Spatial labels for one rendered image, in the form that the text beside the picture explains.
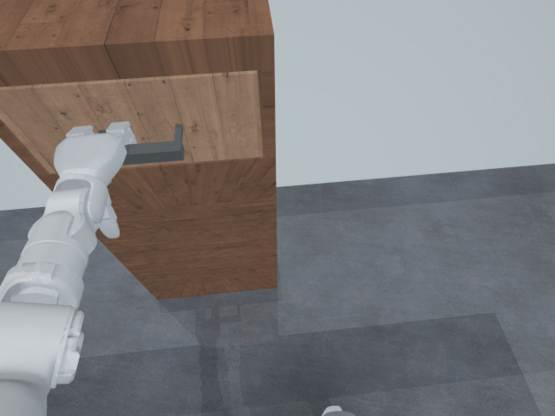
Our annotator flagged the robot left upper arm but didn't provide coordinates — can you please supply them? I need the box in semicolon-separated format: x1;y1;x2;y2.
0;301;84;416

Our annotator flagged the left robot forearm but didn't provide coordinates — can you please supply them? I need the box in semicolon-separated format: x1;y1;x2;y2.
0;173;108;310

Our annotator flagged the robot left hand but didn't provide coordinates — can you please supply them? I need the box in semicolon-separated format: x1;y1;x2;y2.
54;121;137;238

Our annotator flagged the handle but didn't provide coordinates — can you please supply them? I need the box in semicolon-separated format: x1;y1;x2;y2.
98;124;185;165

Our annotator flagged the cabinet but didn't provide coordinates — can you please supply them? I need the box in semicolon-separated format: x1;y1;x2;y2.
0;0;278;300

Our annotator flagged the drawer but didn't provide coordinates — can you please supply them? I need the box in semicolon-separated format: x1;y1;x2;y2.
0;70;263;173

